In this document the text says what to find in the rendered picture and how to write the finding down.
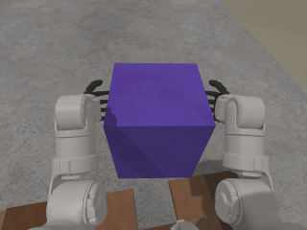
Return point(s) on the right robot upper arm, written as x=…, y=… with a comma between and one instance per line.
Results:
x=249, y=204

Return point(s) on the robot right hand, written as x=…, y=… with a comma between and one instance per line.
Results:
x=223, y=91

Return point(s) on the left robot upper arm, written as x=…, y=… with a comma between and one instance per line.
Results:
x=76, y=205

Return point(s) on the right robot forearm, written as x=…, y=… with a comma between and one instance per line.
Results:
x=244, y=119

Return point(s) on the robot left hand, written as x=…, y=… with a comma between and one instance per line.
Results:
x=89, y=90

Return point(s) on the carton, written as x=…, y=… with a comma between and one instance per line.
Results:
x=158, y=119

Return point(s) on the left robot forearm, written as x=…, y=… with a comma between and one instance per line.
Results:
x=75, y=118

